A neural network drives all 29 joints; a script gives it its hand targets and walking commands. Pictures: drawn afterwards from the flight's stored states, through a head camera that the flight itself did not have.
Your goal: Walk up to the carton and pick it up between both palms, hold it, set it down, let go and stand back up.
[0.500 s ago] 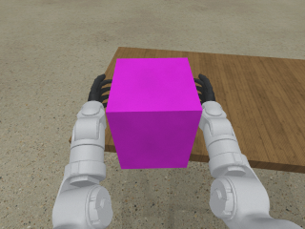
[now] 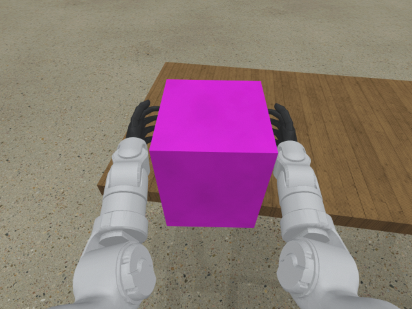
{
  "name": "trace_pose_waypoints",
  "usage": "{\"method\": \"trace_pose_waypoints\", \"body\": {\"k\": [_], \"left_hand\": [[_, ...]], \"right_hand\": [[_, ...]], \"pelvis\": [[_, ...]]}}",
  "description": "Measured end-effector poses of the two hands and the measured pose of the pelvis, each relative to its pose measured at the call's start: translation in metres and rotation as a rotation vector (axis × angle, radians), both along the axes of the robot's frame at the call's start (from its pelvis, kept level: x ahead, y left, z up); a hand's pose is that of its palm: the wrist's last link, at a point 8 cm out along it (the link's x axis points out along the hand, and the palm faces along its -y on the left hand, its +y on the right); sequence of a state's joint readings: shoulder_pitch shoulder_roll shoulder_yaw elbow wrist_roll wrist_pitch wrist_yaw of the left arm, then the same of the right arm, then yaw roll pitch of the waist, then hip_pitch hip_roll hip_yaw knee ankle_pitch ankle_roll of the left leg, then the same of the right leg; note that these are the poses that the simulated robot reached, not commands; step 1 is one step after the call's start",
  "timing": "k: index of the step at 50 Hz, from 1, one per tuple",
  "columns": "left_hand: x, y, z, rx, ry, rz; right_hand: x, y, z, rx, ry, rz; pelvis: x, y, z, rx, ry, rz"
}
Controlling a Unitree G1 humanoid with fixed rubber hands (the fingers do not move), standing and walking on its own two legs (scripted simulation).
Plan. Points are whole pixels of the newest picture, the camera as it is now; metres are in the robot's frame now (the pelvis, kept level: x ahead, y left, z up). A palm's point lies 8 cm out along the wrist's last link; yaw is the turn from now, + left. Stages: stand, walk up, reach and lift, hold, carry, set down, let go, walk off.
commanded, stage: set down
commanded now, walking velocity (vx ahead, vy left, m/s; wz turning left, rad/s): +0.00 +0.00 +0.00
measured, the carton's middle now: (211, 156) +0.44 -0.04 +0.08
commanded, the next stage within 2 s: none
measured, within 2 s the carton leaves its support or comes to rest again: neither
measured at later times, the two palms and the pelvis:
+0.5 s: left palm (138, 140) +0.43 +0.11 +0.14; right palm (284, 144) +0.42 -0.18 +0.13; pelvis +0.01 +0.00 +0.00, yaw +0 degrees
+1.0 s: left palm (138, 140) +0.44 +0.11 +0.14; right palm (286, 143) +0.42 -0.19 +0.13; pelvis +0.00 +0.00 +0.00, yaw -2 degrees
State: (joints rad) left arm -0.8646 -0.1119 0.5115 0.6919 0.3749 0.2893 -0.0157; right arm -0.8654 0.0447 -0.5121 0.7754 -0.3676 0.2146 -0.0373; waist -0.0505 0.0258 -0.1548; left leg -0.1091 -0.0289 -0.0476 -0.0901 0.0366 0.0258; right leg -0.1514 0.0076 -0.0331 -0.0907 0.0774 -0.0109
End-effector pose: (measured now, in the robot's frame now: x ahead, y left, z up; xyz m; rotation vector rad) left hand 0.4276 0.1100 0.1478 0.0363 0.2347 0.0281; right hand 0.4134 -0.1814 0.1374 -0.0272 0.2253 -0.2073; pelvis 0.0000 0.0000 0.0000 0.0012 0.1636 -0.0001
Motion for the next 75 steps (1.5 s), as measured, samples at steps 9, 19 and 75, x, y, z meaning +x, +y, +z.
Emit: {"method": "trace_pose_waypoints", "body": {"k": [9,19,75], "left_hand": [[0.001,0.0,-0.002,-0.002,-0.023,-0.001],[0.004,-0.001,-0.005,0.004,-0.044,-0.003],[0.022,0.052,-0.009,-0.003,0.058,0.032]], "right_hand": [[0.0,0.0,-0.001,-0.009,-0.013,0.002],[0.002,-0.001,-0.005,-0.01,-0.034,0.001],[0.026,-0.029,-0.005,-0.019,0.048,-0.008]], "pelvis": [[0.003,-0.001,0.0,0.0,-0.004,-0.001],[0.005,0.001,0.0,-0.001,0.002,-0.006],[0.021,0.004,0.0,-0.009,-0.014,-0.024]]}}
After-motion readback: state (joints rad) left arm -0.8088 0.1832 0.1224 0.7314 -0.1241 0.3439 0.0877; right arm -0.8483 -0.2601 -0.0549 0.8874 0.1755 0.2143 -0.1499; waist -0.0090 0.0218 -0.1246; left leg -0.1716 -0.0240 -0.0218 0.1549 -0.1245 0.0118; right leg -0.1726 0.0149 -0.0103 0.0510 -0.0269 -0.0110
